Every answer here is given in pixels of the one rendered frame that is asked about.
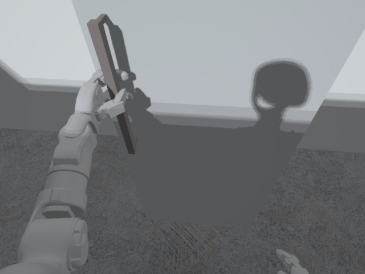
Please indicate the robot right hand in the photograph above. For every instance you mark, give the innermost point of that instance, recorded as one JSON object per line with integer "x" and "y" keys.
{"x": 291, "y": 263}

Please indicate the left robot upper arm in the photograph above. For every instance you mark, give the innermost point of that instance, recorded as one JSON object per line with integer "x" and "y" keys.
{"x": 52, "y": 246}

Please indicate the handle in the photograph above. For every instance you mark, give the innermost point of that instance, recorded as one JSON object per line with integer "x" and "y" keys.
{"x": 99, "y": 39}

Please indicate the robot left hand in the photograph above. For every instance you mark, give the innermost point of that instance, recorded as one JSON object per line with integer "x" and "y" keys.
{"x": 93, "y": 102}

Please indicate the left robot forearm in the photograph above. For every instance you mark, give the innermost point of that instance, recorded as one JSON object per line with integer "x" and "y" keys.
{"x": 64, "y": 194}

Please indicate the fridge door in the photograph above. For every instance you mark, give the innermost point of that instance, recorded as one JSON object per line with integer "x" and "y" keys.
{"x": 223, "y": 92}

